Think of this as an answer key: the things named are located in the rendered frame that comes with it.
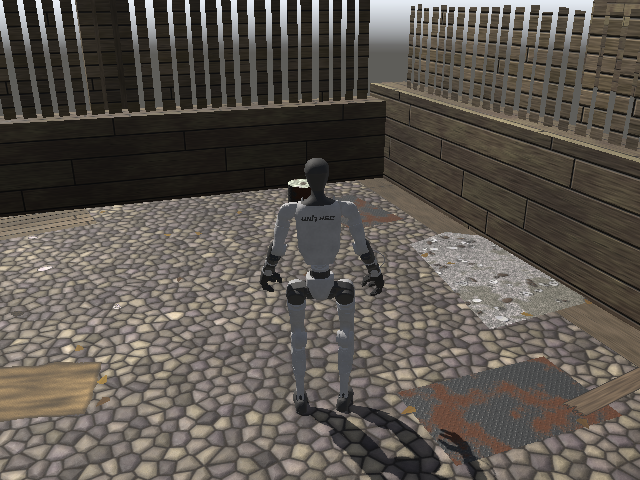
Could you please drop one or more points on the robot right thigh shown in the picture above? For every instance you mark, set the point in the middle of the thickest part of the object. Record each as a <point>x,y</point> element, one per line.
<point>344,294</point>

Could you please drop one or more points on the robot right forearm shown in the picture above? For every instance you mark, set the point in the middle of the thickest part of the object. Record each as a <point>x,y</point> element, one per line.
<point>370,261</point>

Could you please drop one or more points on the robot right upper arm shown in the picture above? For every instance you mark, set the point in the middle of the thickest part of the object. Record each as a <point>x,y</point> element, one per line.
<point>349,210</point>

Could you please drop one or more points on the robot left upper arm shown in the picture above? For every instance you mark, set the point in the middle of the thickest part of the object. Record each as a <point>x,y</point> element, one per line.
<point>286,212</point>

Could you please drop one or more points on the left robot hand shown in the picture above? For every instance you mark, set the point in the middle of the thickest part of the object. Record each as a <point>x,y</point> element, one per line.
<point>264,279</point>

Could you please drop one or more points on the robot left forearm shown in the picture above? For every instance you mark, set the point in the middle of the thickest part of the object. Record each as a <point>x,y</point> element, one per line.
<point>270,262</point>

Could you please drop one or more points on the robot left shin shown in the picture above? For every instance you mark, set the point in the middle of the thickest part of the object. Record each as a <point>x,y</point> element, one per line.
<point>299,366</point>

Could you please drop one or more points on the right robot hand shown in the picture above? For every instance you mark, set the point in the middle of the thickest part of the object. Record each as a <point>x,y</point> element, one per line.
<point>378,281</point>

